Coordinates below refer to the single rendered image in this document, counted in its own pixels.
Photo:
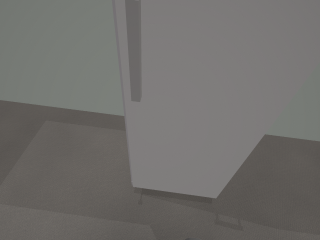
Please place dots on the fridge door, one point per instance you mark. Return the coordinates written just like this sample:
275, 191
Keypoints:
215, 75

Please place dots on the handle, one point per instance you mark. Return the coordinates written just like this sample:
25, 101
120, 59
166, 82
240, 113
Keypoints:
133, 25

